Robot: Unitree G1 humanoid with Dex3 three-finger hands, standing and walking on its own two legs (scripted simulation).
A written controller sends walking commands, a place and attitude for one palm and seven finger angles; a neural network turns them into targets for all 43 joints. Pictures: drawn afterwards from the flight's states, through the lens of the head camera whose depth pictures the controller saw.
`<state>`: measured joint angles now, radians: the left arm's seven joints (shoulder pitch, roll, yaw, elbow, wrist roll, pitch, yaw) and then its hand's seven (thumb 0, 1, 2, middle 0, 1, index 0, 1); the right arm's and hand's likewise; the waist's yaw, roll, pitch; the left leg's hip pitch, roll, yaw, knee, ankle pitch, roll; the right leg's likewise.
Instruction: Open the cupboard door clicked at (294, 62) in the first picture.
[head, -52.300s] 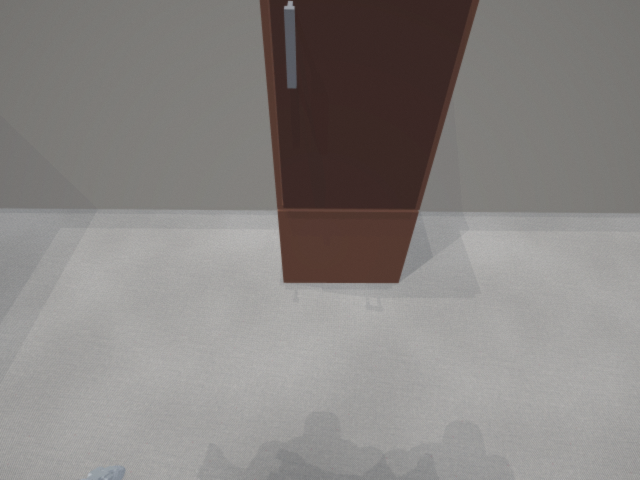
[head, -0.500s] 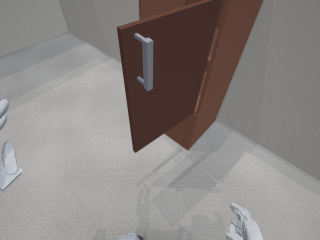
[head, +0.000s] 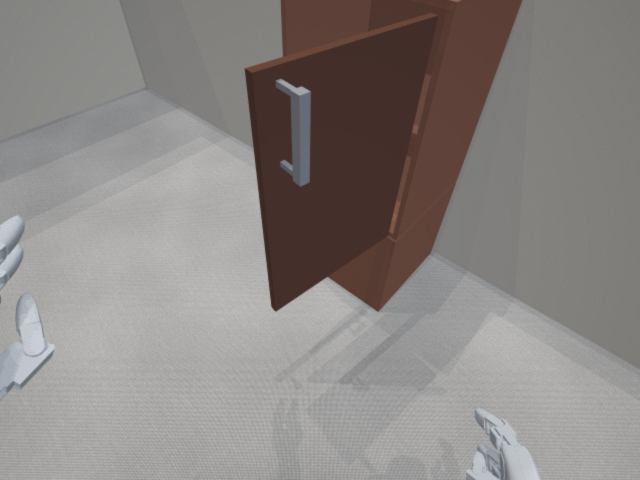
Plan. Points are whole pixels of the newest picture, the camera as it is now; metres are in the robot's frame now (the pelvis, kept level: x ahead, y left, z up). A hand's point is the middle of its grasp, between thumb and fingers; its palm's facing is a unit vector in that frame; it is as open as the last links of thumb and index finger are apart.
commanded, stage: stop stepping back and stand still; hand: left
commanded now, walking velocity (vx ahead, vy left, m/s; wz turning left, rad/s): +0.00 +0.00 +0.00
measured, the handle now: (292, 134) +0.57 +0.08 +0.15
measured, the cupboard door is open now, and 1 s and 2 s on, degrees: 82 82 82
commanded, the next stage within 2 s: let the arm hang, fingers relaxed in 0.12 s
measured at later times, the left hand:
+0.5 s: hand out of the picture +0.05 +0.20 -0.16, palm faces -0.01 -0.98 -0.21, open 7.4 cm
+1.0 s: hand out of the picture -0.09 +0.18 -0.17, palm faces +0.11 -0.97 -0.23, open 7.4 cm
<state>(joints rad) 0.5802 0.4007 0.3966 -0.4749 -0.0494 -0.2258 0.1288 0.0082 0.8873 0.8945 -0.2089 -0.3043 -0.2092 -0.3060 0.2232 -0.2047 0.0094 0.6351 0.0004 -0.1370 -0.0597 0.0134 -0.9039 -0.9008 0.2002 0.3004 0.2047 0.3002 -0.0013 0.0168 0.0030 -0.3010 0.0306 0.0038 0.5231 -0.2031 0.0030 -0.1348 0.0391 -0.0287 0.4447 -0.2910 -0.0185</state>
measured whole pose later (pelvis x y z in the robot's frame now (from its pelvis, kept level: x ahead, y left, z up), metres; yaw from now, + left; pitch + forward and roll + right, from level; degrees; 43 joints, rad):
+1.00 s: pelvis -0.02 +0.00 +0.00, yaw +3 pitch -2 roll -1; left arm 0.37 0.14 0.02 1.18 0.00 0.02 0.04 0.00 0.91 0.89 -0.20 -0.30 -0.19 -0.30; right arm 0.29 -0.11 -0.01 1.14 -0.03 0.04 -0.03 0.01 -0.91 -0.90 0.20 0.30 0.20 0.30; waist -0.01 0.05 0.05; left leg -0.29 -0.02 -0.04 0.48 -0.15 0.02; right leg -0.14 -0.01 -0.08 0.48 -0.30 -0.01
